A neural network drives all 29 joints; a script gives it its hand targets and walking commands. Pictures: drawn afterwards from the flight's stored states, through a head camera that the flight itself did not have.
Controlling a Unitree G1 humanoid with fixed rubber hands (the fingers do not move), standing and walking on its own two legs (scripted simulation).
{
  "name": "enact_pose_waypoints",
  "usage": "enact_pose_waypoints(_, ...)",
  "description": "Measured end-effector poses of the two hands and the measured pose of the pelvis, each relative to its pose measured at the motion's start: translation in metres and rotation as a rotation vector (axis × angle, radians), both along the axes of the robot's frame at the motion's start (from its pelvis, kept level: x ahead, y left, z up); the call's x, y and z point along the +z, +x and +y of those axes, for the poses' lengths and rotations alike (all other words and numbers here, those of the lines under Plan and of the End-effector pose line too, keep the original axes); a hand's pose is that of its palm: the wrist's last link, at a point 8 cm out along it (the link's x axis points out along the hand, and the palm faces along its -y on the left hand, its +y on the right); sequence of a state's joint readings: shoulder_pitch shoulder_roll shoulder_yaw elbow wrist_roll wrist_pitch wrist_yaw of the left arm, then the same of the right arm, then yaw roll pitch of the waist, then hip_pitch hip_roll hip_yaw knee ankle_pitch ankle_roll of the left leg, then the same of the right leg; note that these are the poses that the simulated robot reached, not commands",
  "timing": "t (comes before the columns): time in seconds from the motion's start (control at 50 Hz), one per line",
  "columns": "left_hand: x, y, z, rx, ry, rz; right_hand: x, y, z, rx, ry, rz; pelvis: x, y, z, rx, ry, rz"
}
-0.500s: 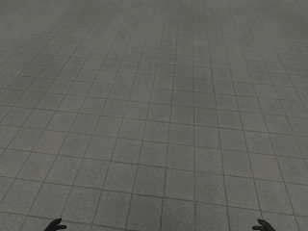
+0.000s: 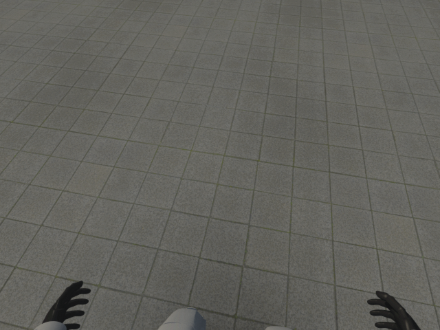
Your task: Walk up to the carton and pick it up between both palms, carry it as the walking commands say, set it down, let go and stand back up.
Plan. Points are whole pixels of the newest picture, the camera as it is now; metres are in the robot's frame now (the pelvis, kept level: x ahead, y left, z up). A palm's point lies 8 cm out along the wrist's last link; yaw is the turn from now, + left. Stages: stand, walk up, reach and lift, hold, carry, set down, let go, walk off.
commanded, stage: walk up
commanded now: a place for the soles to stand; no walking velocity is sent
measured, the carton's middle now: out of the picture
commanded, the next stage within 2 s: none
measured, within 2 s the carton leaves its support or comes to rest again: neither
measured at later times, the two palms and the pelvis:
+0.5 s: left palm out of the picture +0.02 +0.37 -0.06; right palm (356, 312) +0.16 -0.24 -0.10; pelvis -0.03 +0.03 +0.00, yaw +15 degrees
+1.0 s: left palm out of the picture -0.23 +0.42 -0.09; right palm (255, 265) +0.24 -0.05 -0.08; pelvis -0.08 +0.09 -0.01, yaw +40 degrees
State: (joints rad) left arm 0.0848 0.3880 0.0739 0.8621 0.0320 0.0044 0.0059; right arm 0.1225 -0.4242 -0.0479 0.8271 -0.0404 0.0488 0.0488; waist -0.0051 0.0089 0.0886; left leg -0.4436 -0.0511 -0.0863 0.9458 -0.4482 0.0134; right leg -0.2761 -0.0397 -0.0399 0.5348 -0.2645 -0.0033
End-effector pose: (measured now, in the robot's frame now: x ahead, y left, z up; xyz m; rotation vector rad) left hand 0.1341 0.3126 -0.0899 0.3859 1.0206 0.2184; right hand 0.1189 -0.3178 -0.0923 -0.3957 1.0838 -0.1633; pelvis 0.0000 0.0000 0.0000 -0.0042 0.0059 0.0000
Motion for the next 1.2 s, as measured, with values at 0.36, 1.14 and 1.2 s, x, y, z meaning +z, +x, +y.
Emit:
enact_pose_waypoints(0.36, 0.005, -0.059, 0.060, 0.116, 0.021, -0.007, 0.002, -0.003, 0.060, 0.142, 0.030, -0.002, -0.002, -0.022, 0.033, 0.183, 0.017, 0.002)
enact_pose_waypoints(1.14, 0.001, -0.399, 0.079, 0.830, 0.036, 0.074, 0.026, 0.135, 0.316, 0.927, 0.101, -0.160, -0.006, -0.086, 0.094, 0.833, 0.029, 0.014)
enact_pose_waypoints(1.2, 0.007, -0.418, 0.063, 0.887, 0.065, 0.061, 0.024, 0.138, 0.343, 0.995, 0.130, -0.165, -0.006, -0.087, 0.095, 0.891, 0.017, 0.010)
